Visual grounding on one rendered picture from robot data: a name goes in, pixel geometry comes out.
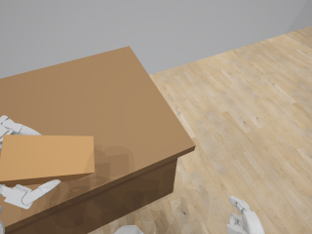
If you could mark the left robot hand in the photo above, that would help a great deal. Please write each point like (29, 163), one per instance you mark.
(20, 195)

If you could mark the table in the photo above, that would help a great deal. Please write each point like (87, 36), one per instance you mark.
(137, 140)

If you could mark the sponge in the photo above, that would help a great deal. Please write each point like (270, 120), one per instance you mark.
(36, 159)

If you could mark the right robot hand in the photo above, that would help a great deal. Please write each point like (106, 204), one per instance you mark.
(249, 223)

